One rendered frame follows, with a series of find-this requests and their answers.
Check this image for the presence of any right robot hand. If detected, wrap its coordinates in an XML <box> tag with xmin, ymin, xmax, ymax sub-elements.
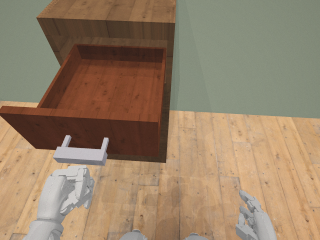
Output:
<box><xmin>235</xmin><ymin>190</ymin><xmax>277</xmax><ymax>240</ymax></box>

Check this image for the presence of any left robot hand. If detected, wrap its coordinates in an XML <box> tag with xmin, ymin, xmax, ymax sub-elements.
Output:
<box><xmin>36</xmin><ymin>165</ymin><xmax>95</xmax><ymax>224</ymax></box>

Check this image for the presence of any handle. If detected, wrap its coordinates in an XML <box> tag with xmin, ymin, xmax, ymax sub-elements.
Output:
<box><xmin>53</xmin><ymin>135</ymin><xmax>109</xmax><ymax>166</ymax></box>

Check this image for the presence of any robot left forearm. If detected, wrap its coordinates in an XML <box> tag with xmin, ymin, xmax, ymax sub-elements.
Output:
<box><xmin>22</xmin><ymin>219</ymin><xmax>64</xmax><ymax>240</ymax></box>

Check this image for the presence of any cabinet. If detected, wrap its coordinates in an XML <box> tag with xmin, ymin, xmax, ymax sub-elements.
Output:
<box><xmin>36</xmin><ymin>0</ymin><xmax>177</xmax><ymax>163</ymax></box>

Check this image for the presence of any drawer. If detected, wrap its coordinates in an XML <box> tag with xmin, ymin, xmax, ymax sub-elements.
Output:
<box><xmin>0</xmin><ymin>43</ymin><xmax>167</xmax><ymax>157</ymax></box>

